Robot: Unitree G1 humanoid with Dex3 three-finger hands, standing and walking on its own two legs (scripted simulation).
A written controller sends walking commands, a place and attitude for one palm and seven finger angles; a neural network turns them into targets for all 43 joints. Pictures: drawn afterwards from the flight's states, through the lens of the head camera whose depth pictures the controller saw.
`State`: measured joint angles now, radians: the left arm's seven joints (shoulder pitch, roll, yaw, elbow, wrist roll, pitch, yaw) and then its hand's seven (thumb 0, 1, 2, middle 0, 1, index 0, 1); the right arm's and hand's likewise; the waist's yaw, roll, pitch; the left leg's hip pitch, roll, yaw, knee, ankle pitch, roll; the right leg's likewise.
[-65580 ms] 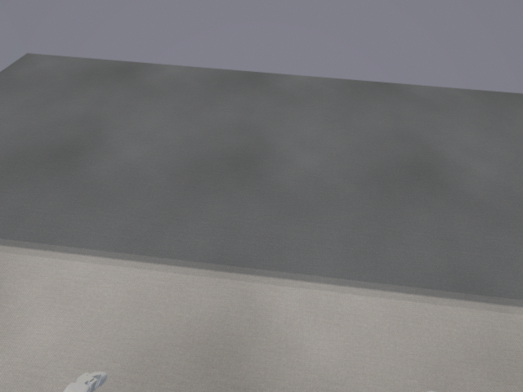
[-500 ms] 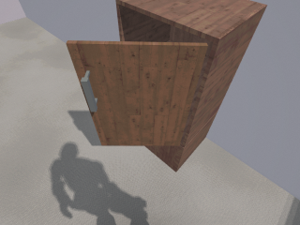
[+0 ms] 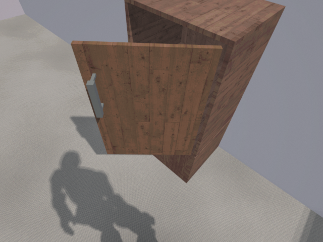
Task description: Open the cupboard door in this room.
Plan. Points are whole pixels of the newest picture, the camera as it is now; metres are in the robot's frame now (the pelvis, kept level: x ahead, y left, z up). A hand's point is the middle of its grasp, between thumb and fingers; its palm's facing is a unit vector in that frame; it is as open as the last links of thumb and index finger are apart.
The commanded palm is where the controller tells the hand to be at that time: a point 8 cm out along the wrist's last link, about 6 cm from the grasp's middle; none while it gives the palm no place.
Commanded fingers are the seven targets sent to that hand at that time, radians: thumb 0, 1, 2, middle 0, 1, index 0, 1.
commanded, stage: look again from close up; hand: left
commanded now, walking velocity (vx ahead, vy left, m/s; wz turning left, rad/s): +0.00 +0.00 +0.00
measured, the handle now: (97, 96) +0.54 +0.25 +0.02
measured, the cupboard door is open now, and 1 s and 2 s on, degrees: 43 43 43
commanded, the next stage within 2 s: raise the hand with hooked fingers in 0.06 s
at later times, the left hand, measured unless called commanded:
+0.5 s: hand (93, 220) +0.17 +0.17 -0.02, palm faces +0.08 -1.00 -0.02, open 8.2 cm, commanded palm +0.11 +0.24 -0.05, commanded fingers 0.00 0.48 0.72 -0.23 -0.57 -0.23 -0.57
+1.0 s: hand (70, 207) +0.20 +0.23 -0.02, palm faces +0.11 -0.99 -0.03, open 11.1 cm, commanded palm +0.15 +0.28 -0.01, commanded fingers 0.00 -0.10 0.47 -0.27 -0.94 -0.27 -0.94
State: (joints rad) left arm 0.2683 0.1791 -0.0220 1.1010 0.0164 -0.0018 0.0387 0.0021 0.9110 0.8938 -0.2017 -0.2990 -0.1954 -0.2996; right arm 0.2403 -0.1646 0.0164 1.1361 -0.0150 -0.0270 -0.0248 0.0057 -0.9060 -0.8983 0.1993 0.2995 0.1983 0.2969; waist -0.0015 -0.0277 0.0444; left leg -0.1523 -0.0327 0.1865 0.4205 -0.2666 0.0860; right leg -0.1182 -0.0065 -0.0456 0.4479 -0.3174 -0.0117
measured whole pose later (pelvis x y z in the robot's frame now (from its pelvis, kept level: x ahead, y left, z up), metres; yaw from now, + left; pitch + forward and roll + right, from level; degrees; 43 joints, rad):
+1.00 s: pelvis -0.02 -0.04 -0.06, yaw +7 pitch +13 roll -1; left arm 0.23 0.33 0.34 0.19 -0.37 -0.29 -0.43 0.01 0.13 0.56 -0.26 -0.80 -0.25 -0.80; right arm 0.27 -0.23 0.04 0.58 0.03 -0.21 -0.03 0.02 -0.90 -0.90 0.20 0.30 0.20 0.30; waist -0.02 0.02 -0.10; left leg -0.75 0.00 0.04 0.97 -0.45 0.04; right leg -0.71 0.07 -0.10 0.93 -0.45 -0.08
